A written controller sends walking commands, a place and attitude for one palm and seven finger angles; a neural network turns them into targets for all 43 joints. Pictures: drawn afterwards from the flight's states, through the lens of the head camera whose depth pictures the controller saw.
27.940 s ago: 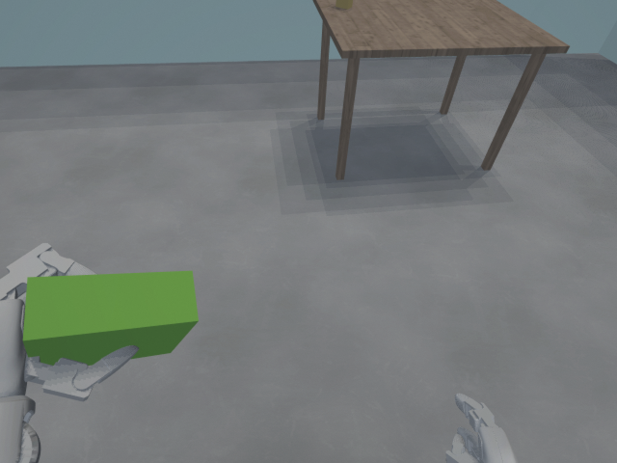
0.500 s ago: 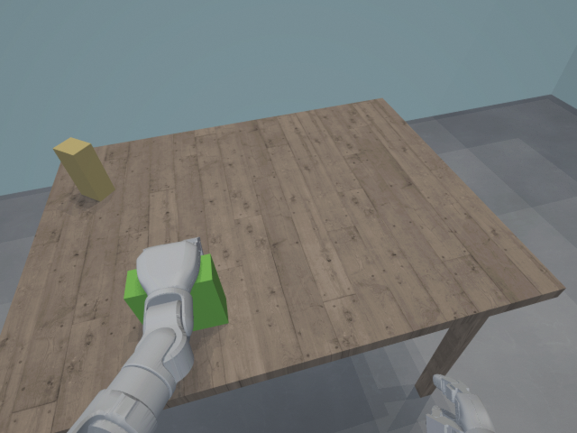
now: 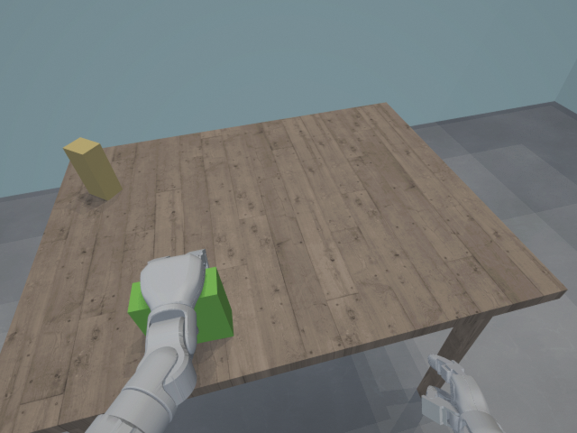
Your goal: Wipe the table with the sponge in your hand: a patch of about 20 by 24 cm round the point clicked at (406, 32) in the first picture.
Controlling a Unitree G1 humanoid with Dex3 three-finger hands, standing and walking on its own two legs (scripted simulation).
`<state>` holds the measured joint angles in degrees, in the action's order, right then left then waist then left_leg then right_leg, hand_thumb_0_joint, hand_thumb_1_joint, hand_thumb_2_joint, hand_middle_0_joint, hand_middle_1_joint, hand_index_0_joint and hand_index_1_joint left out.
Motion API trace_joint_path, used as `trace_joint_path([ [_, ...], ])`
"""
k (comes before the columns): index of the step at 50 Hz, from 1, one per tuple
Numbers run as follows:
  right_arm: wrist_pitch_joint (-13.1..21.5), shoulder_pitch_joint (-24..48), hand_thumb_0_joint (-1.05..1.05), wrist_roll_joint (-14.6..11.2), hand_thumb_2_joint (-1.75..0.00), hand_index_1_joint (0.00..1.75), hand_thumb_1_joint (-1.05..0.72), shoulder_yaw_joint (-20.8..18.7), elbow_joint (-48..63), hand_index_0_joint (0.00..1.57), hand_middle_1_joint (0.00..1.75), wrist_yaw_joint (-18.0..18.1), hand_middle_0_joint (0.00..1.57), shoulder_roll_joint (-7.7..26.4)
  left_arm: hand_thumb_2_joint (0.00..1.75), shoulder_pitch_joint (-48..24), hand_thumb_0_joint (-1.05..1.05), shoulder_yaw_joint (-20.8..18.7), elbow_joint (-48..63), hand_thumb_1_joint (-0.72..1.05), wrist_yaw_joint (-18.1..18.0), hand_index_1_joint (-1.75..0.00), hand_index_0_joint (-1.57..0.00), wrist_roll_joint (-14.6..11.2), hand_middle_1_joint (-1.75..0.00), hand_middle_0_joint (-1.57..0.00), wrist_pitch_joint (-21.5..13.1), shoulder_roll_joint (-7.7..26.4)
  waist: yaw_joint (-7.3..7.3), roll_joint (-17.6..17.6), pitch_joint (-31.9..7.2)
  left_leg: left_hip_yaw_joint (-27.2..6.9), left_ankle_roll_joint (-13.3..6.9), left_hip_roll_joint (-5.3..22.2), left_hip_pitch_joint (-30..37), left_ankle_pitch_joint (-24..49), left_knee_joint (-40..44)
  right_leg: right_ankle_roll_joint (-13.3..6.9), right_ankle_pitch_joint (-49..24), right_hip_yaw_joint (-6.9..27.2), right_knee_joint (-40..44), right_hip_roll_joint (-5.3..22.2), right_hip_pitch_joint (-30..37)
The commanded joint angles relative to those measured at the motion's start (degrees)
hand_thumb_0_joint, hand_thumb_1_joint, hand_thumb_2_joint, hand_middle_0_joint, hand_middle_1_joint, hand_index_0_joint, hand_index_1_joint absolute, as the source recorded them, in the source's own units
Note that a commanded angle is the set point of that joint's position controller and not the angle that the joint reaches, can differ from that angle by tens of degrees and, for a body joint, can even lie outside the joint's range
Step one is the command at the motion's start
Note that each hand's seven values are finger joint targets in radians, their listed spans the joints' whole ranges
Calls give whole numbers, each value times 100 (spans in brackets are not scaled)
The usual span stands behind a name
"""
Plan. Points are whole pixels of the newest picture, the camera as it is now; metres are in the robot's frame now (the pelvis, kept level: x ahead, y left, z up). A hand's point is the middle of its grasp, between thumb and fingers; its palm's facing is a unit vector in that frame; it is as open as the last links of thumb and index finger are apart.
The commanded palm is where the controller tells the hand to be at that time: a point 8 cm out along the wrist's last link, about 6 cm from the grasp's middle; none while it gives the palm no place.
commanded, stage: wipe back along the middle lane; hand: left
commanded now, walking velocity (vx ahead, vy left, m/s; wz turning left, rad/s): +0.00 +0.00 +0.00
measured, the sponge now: (189, 318) +0.30 +0.21 -0.04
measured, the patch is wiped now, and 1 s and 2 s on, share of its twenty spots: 0.90 0.90 0.95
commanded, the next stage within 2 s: slide across to the third lane in 0.40 s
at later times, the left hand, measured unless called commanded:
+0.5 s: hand (185, 298) +0.30 +0.21 +0.02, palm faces -0.02 -0.03 -1.00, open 9.6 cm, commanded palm +0.26 +0.19 +0.04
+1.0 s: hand (208, 291) +0.32 +0.17 +0.02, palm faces -0.05 -0.03 -1.00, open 9.6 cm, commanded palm +0.28 +0.14 +0.06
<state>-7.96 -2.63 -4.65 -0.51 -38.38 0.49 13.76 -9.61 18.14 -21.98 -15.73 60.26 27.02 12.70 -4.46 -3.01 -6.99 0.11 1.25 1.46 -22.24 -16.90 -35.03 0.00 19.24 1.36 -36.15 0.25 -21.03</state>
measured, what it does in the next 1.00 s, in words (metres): stands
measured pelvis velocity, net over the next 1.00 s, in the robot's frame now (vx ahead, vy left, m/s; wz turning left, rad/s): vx -0.01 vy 0.00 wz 0.02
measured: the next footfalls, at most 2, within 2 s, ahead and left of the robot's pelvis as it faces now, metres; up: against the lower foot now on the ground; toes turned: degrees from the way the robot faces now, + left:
none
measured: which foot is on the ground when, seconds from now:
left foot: down 0.00-1.00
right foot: down 0.00-1.00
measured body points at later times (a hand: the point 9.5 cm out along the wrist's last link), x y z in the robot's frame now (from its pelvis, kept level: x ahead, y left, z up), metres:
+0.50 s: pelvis -0.01 +0.00 +0.00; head -0.02 -0.03 +0.45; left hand +0.30 +0.21 +0.07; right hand +0.19 -0.23 -0.10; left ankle +0.01 +0.14 -0.73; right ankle -0.01 -0.12 -0.73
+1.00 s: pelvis -0.01 +0.00 +0.00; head -0.02 -0.04 +0.45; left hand +0.31 +0.17 +0.07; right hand +0.22 -0.20 -0.10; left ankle +0.01 +0.14 -0.73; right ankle -0.01 -0.12 -0.73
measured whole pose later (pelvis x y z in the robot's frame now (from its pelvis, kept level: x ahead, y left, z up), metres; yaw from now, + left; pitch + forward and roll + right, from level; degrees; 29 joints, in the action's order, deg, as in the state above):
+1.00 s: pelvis -0.01 +0.00 +0.00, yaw +1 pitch +4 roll +0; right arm -7.6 -2.1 -4.7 -1.0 -40.8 -0.2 12.4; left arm -18.2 24.2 -29.9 -15.3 58.0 26.2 9.6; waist -5.4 -4.1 -6.5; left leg -1.2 1.5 1.2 -22.0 -15.7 -34.1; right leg -0.3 18.5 0.1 -35.2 0.4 -20.3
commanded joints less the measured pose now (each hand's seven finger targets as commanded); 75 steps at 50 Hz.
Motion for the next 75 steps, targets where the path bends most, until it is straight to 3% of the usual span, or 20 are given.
trace_joint_path([
  [1,260,906,0,7,-90,30,-90,-192,880,20,30,48,20,623,130,-704,0,-22,85,10,184,-160,-120,-140,-160,-120,-31,113,42,796,-584,25,-241,-277,511,974,310,-366,-1427,-115,562,-218,19],
  [3,267,873,0,31,-90,30,-90,-213,850,20,30,70,20,688,130,-576,0,-453,12,10,149,-160,-120,-137,-160,-120,-64,495,-44,913,-713,-19,-227,-277,450,960,309,-390,-1451,-20,563,-249,93],
  [6,266,866,0,12,-90,30,-90,-184,902,20,30,62,20,622,130,-655,0,-19,35,10,185,-160,-120,-156,-160,-120,-91,81,40,904,-591,15,-244,-270,425,895,297,-355,-1356,-119,553,-215,-1],
  [8,262,874,0,29,-90,30,-90,-202,863,20,30,89,20,684,130,-636,0,-474,-29,10,143,-160,-120,-155,-160,-120,-79,508,-41,945,-609,-35,-234,-281,364,802,325,-379,-1227,-20,617,-241,26],
  [9,259,872,0,13,-90,30,-90,-185,894,20,30,100,20,645,130,-805,0,-145,47,10,161,-160,-120,-158,-160,-120,-68,214,50,852,-660,44,-255,-278,415,766,311,-346,-1203,-72,599,-208,18],
  [14,277,831,0,14,-90,30,-90,-198,895,20,30,88,20,639,130,-706,0,-84,-7,10,161,-160,-120,-157,-160,-120,-92,123,41,833,-671,38,-253,-268,401,785,295,-358,-1196,-98,566,-215,-13],
  [23,305,808,0,5,-90,30,-90,-217,859,20,30,135,20,687,130,-677,0,-448,-100,10,152,-160,-120,-235,-160,-120,-90,464,-11,991,-573,15,-256,-278,312,628,312,-354,-1038,29,693,-227,-24],
  [45,349,985,0,-23,-90,30,-90,-240,676,20,30,-17,20,488,130,-2336,0,722,89,10,67,-160,-120,-361,-160,-120,-366,-648,201,764,-868,-70,-271,-160,938,985,457,-377,-1243,-310,660,-233,-31],
  [48,284,1001,0,10,-90,30,-90,-247,616,20,30,-38,20,530,130,-2333,0,390,-107,10,1,-160,-120,-384,-160,-120,-313,-382,115,882,-989,-41,-253,-163,890,1050,462,-391,-1404,-216,715,-237,130],
  [52,214,1046,0,21,-90,30,-90,-252,633,20,30,-112,20,471,130,-2377,0,684,-146,10,-67,-160,-120,-331,-160,-120,-219,-722,143,865,-1056,27,-258,-182,903,1239,391,-373,-1739,-252,658,-189,209],
  [53,197,1068,0,30,-90,30,-90,-255,629,20,30,-105,20,503,130,-2261,0,336,-207,10,-98,-160,-120,-391,-160,-120,-166,-419,57,1021,-1079,-4,-250,-184,831,1215,434,-382,-1735,-199,710,-215,321],
  [55,169,1081,0,11,-90,30,-90,-242,602,20,30,-104,20,466,130,-2582,0,587,-258,10,-125,-160,-120,-371,-160,-120,-116,-642,202,979,-983,65,-263,-196,840,1149,386,-340,-1774,-205,733,-171,250],
  [58,143,1147,0,16,-90,30,-90,-248,595,20,30,-107,20,482,130,-2550,0,413,-340,10,-150,-160,-120,-412,-160,-120,-32,-519,107,980,-996,42,-250,-201,799,1111,446,-367,-1668,-164,779,-195,298],
  [60,148,1113,0,-16,-90,30,-90,-229,577,20,30,-108,20,432,130,-2951,0,825,-476,10,-150,-160,-120,-404,-160,-120,-8,-928,263,821,-884,66,-273,-189,834,1015,423,-343,-1531,-264,755,-177,114],
  [63,148,1079,0,4,-90,30,-90,-252,526,20,30,-64,20,496,130,-2914,0,321,-694,10,-177,-160,-120,-471,-160,-120,-9,-472,132,992,-1036,73,-269,-208,744,940,464,-350,-1489,-156,842,-189,262],
  [66,141,995,0,-9,-90,30,-90,-235,494,20,30,-36,20,483,130,-3086,0,524,-980,10,-174,-160,-120,-427,-160,-120,-24,-655,263,982,-848,100,-272,-219,669,806,454,-315,-1347,-216,838,-161,122],
  [68,137,942,0,13,-90,30,-90,-247,420,20,30,35,20,536,130,-3199,0,32,-1212,10,-208,-160,-120,-398,-160,-120,-67,-205,212,1136,-832,84,-268,-219,562,662,488,-317,-1174,-104,936,-176,95],
  [70,164,873,0,-3,-90,30,-90,-231,415,20,30,75,20,498,130,-3466,0,305,-1367,10,-224,-160,-120,-349,-160,-120,-111,-473,350,1039,-773,142,-273,-228,529,572,455,-281,-1088,-153,914,-141,-39],
  [73,167,751,0,36,-90,30,-90,-248,319,20,30,126,20,536,130,-3640,0,-69,-1785,10,-288,-160,-120,-239,-160,-120,-141,-143,301,1004,-831,116,-245,-216,411,472,476,-308,-899,-140,899,-172,-155],
  [75,185,656,0,22,-90,30,-90,-238,297,20,30,149,20,488,130,-4048,0,199,-2092,10,-335,-160,-120,-221,-160,-120,-161,-452,463,916,-694,170,-250,-210,329,285,436,-271,-672,-198,873,-150,-390],
])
